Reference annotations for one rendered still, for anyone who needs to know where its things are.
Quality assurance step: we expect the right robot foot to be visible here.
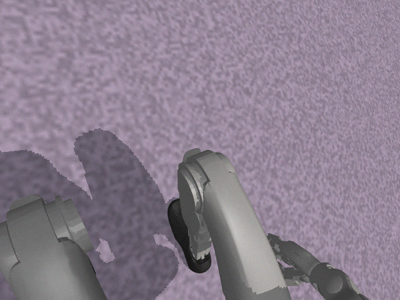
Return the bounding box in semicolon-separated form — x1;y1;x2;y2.
167;199;211;273

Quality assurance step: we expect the right robot hand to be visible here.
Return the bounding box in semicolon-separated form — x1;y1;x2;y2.
267;233;321;286

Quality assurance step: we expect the right robot arm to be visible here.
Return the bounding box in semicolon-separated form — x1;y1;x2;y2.
309;262;369;300

